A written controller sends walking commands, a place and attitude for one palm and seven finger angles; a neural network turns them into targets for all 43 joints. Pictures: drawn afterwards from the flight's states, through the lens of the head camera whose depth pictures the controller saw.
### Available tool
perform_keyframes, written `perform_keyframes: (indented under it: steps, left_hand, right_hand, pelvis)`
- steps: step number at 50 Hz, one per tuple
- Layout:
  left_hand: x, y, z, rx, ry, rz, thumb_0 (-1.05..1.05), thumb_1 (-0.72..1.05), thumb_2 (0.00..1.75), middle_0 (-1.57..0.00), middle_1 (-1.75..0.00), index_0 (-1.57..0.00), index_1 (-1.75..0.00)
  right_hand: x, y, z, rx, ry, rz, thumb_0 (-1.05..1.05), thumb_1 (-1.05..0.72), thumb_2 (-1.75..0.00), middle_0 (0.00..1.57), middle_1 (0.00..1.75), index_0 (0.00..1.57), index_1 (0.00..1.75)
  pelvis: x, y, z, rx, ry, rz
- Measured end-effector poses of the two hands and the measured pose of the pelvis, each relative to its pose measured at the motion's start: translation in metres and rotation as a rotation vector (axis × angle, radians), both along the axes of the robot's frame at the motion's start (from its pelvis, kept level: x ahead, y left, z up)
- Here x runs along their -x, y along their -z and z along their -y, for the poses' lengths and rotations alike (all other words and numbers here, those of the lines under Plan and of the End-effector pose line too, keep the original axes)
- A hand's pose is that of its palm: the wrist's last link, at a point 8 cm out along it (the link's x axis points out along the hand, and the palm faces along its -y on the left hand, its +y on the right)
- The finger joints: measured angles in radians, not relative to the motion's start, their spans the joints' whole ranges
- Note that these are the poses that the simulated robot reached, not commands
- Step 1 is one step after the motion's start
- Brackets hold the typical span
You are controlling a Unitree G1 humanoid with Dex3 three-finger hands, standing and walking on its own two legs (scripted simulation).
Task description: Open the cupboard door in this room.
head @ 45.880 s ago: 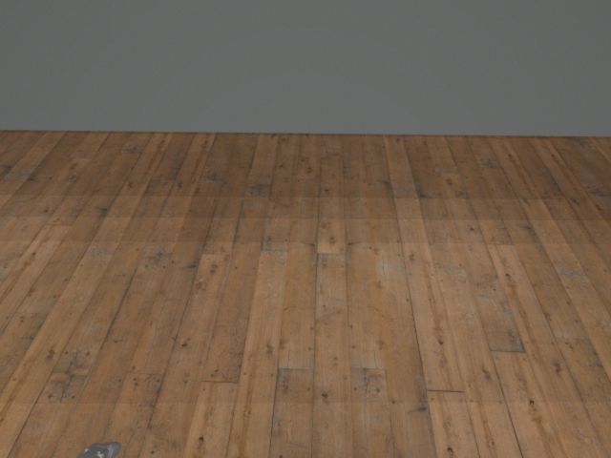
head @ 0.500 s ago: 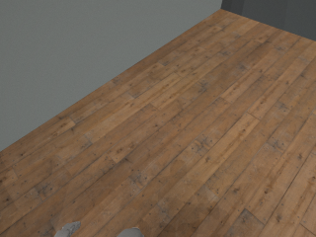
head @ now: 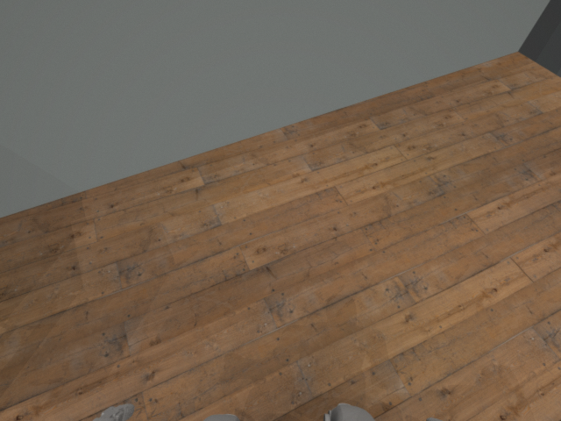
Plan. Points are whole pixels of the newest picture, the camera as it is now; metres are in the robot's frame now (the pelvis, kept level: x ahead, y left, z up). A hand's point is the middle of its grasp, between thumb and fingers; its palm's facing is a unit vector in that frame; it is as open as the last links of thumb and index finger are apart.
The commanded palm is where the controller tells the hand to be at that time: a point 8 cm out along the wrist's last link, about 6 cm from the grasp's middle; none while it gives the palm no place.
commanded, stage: turn to face it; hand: left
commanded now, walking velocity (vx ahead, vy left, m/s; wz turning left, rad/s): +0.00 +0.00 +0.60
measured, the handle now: out of the picture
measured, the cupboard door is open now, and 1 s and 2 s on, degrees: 43 43 43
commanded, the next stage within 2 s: take the last steps up to it in 1.80 s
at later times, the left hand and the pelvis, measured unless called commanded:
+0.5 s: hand out of the picture -0.01 +0.20 -0.19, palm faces +0.35 -0.91 -0.22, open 7.4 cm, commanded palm none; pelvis +0.00 -0.02 -0.01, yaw +19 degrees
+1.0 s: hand out of the picture -0.03 +0.15 -0.16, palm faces +0.59 -0.77 -0.24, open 7.4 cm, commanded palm none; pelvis +0.02 -0.05 +0.00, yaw +37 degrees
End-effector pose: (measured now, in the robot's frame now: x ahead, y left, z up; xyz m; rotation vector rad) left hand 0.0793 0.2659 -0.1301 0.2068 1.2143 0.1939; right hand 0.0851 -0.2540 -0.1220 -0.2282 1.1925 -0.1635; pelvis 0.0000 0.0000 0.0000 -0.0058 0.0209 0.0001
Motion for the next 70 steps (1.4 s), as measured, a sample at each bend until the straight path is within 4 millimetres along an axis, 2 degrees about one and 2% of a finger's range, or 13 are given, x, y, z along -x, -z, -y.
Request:
perform_keyframes:
  steps: [7, 12, 18, 22, 25, 34, 39, 43, 50, 55, 58, 63, 70]
  left_hand:
    - [0.01, -0.012, 0.018, -0.061, -0.051, 0.063, 0.0, 0.91, 0.9, -0.2, -0.3, -0.2, -0.3]
    - [0.038, -0.016, 0.035, -0.041, -0.12, 0.032, 0.0, 0.9, 0.9, -0.2, -0.3, -0.2, -0.3]
    - [0.072, -0.003, 0.045, 0.024, -0.213, -0.004, 0.0, 0.9, 0.9, -0.2, -0.3, -0.2, -0.3]
    - [0.098, 0.02, 0.034, 0.059, -0.296, -0.027, 0.0, 0.9, 0.9, -0.2, -0.3, -0.21, -0.3]
    - [0.111, 0.023, 0.026, 0.05, -0.342, -0.059, 0.0, 0.9, 0.9, -0.2, -0.3, -0.21, -0.3]
    - [0.104, -0.007, 0.019, -0.017, -0.416, 0.022, 0.0, 0.91, 0.9, -0.2, -0.3, -0.2, -0.3]
    - [0.102, -0.013, 0.034, -0.075, -0.449, 0.08, 0.0, 0.91, 0.9, -0.2, -0.3, -0.2, -0.3]
    - [0.116, -0.019, 0.054, -0.065, -0.504, 0.065, 0.0, 0.9, 0.9, -0.2, -0.3, -0.2, -0.3]
    - [0.149, -0.006, 0.081, 0.014, -0.607, 0.029, 0.0, 0.9, 0.9, -0.2, -0.3, -0.2, -0.3]
    - [0.189, 0.021, 0.082, 0.063, -0.71, -0.006, 0.0, 0.9, 0.9, -0.2, -0.3, -0.21, -0.3]
    - [0.206, 0.023, 0.08, 0.063, -0.753, -0.049, 0.0, 0.9, 0.9, -0.2, -0.3, -0.2, -0.3]
    - [0.212, 0.007, 0.072, 0.033, -0.806, -0.021, 0.01, 0.91, 0.9, -0.2, -0.3, -0.2, -0.3]
    - [0.2, -0.011, 0.074, -0.041, -0.853, 0.042, 0.0, 0.91, 0.9, -0.2, -0.3, -0.2, -0.3]
  right_hand:
    - [-0.008, 0.023, 0.022, -0.045, -0.04, -0.043, 0.0, -0.9, -0.9, 0.21, 0.3, 0.2, 0.3]
    - [-0.028, 0.015, 0.026, -0.046, -0.097, -0.058, 0.0, -0.91, -0.9, 0.2, 0.3, 0.2, 0.29]
    - [-0.067, 0.002, 0.005, -0.036, -0.211, -0.024, 0.01, -0.91, -0.9, 0.2, 0.3, 0.2, 0.29]
    - [-0.096, 0.004, -0.018, -0.009, -0.304, 0.046, 0.0, -0.91, -0.9, 0.2, 0.3, 0.2, 0.29]
    - [-0.103, 0.0, -0.029, 0.004, -0.352, 0.066, 0.0, -0.91, -0.9, 0.2, 0.3, 0.2, 0.29]
    - [-0.099, 0.003, -0.028, -0.017, -0.418, -0.007, 0.0, -0.9, -0.9, 0.21, 0.3, 0.2, 0.3]
    - [-0.109, 0.023, -0.013, -0.042, -0.442, -0.049, 0.0, -0.9, -0.9, 0.21, 0.3, 0.2, 0.3]
    - [-0.123, 0.02, -0.011, -0.036, -0.482, -0.071, 0.0, -0.9, -0.9, 0.2, 0.3, 0.2, 0.3]
    - [-0.151, 0.004, -0.042, -0.028, -0.602, -0.044, 0.01, -0.91, -0.9, 0.2, 0.3, 0.2, 0.29]
    - [-0.171, 0.003, -0.083, -0.008, -0.714, 0.036, 0.0, -0.91, -0.9, 0.2, 0.3, 0.2, 0.29]
    - [-0.173, -0.003, -0.096, 0.0, -0.756, 0.063, 0.0, -0.91, -0.9, 0.2, 0.3, 0.2, 0.29]
    - [-0.169, -0.007, -0.101, 0.011, -0.802, 0.029, 0.0, -0.9, -0.9, 0.2, 0.3, 0.2, 0.3]
    - [-0.175, 0.007, -0.093, -0.006, -0.845, -0.047, 0.0, -0.9, -0.9, 0.21, 0.3, 0.2, 0.3]
  pelvis:
    - [0.0, 0.008, 0.027, -0.016, -0.086, -0.006]
    - [-0.002, -0.002, 0.032, -0.03, -0.16, 0.011]
    - [-0.004, -0.004, 0.029, -0.043, -0.243, 0.01]
    - [-0.003, 0.012, 0.017, -0.017, -0.302, 0.003]
    - [0.0, 0.011, 0.016, -0.018, -0.33, 0.005]
    - [-0.005, -0.001, 0.031, 0.0, -0.424, 0.0]
    - [-0.014, 0.008, 0.05, -0.013, -0.491, 0.0]
    - [-0.016, 0.001, 0.054, -0.025, -0.551, 0.015]
    - [-0.017, -0.004, 0.051, -0.049, -0.65, 0.009]
    - [-0.009, 0.012, 0.039, -0.022, -0.718, 0.006]
    - [-0.006, 0.009, 0.038, -0.014, -0.744, 0.006]
    - [-0.007, -0.001, 0.04, 0.004, -0.795, 0.005]
    - [-0.022, -0.001, 0.052, 0.009, -0.883, -0.002]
